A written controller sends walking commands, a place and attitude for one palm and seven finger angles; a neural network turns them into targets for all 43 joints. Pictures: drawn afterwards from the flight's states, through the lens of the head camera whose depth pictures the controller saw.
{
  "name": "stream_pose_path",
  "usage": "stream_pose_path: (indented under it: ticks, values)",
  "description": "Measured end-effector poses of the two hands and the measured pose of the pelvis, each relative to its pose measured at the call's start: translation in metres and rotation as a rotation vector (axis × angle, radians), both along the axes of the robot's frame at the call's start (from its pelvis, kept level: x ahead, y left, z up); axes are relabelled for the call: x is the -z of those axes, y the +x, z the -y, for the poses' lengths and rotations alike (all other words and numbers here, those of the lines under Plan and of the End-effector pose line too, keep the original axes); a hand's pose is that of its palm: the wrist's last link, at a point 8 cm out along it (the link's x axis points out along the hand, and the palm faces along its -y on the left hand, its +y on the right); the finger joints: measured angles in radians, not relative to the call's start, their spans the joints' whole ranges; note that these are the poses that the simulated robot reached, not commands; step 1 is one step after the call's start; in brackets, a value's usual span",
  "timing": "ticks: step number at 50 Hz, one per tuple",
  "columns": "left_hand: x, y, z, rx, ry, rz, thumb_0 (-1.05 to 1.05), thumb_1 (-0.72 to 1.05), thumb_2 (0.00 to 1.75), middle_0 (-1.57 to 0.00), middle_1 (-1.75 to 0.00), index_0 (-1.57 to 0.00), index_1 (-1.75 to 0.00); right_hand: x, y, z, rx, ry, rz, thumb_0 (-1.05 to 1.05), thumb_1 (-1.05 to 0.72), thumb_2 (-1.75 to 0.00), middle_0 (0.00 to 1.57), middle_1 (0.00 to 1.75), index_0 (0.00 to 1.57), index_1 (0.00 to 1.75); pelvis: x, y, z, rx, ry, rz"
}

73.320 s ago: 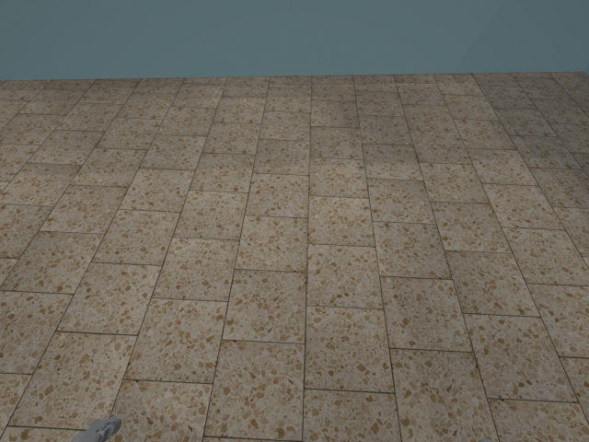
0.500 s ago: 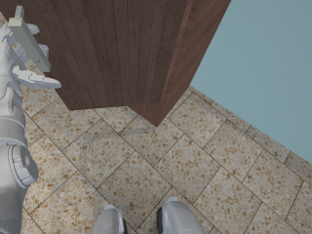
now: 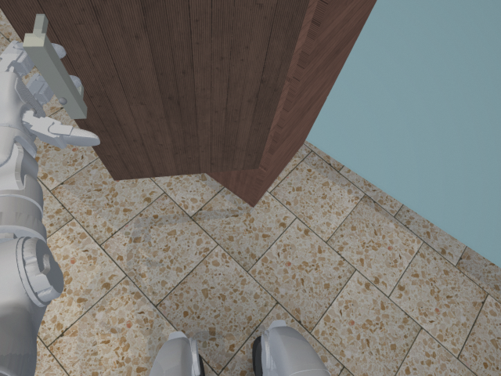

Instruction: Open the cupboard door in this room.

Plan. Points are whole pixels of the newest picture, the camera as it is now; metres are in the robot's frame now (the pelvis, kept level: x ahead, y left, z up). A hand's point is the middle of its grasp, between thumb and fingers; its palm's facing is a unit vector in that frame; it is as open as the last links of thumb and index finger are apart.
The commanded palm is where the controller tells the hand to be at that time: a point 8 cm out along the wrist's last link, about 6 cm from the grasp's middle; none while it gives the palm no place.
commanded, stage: close the thumb around the handle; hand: left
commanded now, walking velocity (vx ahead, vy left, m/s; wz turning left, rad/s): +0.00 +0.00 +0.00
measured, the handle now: (61, 71) +0.57 +0.24 +0.07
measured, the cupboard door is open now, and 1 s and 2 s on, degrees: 45 46 89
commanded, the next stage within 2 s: pull the door open along its arc in 0.72 s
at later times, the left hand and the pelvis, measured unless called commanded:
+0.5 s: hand (65, 102) +0.51 +0.23 +0.07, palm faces +0.06 -1.00 -0.01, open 7.9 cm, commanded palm +0.48 +0.27 +0.07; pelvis +0.00 +0.00 +0.00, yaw +0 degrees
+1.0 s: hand (71, 107) +0.50 +0.22 +0.07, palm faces +0.05 -1.00 +0.00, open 6.3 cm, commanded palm +0.46 +0.26 +0.07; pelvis +0.00 +0.00 +0.00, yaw +0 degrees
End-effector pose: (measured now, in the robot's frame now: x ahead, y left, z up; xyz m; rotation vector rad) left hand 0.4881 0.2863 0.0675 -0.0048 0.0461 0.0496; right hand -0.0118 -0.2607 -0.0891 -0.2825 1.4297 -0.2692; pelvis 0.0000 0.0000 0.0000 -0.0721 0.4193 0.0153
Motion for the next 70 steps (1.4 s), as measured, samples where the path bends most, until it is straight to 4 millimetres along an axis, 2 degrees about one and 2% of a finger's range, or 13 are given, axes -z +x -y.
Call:
stream_pose_path:
  ticks: [6,11,18,29,45,51,59,64,70]
  values:
    - [0.0,-0.005,0.0,-0.001,0.012,0.002,-0.01,-0.47,0.31,-0.31,-1.2,-0.3,-1.21,0.0,0.008,-0.003,-0.011,0.005,0.021,0.01,-0.9,-0.9,0.2,0.3,0.2,0.3,-0.001,0.001,-0.002,-0.002,-0.001,0.007]
    - [-0.003,-0.007,0.002,-0.008,0.003,0.025,-0.01,-0.33,0.37,-0.31,-1.21,-0.31,-1.22,0.002,0.012,-0.005,-0.017,0.013,0.033,0.01,-0.9,-0.9,0.2,0.3,0.2,0.3,-0.001,0.0,-0.003,-0.004,-0.001,0.014]
    - [-0.003,-0.006,0.005,-0.002,0.017,0.002,-0.01,-0.01,0.51,-0.33,-1.24,-0.34,-1.26,0.005,0.011,-0.006,-0.023,0.017,0.039,0.0,-0.9,-0.9,0.2,0.3,0.2,0.3,0.0,-0.003,-0.003,-0.007,0.001,0.014]
    - [-0.002,-0.006,0.005,-0.009,0.012,0.016,0.01,0.58,0.76,-0.35,-1.29,-0.37,-1.31,0.004,0.0,-0.002,-0.005,0.01,0.02,0.01,-0.9,-0.9,0.2,0.3,0.2,0.3,0.001,-0.005,0.0,0.002,0.003,0.012]
    - [-0.002,-0.006,0.011,-0.004,0.01,0.011,0.01,0.63,0.8,-0.3,-1.31,-0.33,-1.33,0.003,-0.001,0.003,-0.006,0.004,0.03,0.01,-0.9,-0.9,0.2,0.3,0.2,0.3,0.001,-0.007,0.003,0.0,0.006,0.013]
    - [-0.001,-0.015,0.014,0.0,0.007,0.02,0.01,0.66,0.8,-0.29,-1.31,-0.31,-1.32,0.003,0.004,0.002,0.001,0.019,0.046,0.01,-0.9,-0.9,0.2,0.3,0.2,0.3,-0.001,-0.004,0.003,0.01,0.011,0.016]
    - [-0.001,-0.049,0.024,0.026,0.008,0.023,0.01,0.66,0.78,-0.29,-1.31,-0.3,-1.32,-0.002,0.032,-0.003,0.004,0.057,0.131,0.01,-0.9,-0.9,0.2,0.3,0.2,0.3,-0.011,0.005,0.002,0.019,0.02,0.053]
    - [0.0,-0.082,0.037,0.032,-0.008,0.032,0.01,0.66,0.76,-0.3,-1.31,-0.31,-1.32,-0.007,0.065,-0.005,-0.024,0.08,0.232,0.01,-0.9,-0.9,0.2,0.3,0.2,0.3,-0.017,0.01,0.001,0.02,0.028,0.084]
    - [0.003,-0.122,0.066,-0.165,-0.075,0.057,0.0,0.65,0.78,-0.3,-1.3,-0.32,-1.27,-0.009,0.114,-0.013,-0.112,0.122,0.368,0.01,-0.9,-0.9,0.2,0.3,0.2,0.3,-0.019,0.01,0.003,0.013,0.04,0.11]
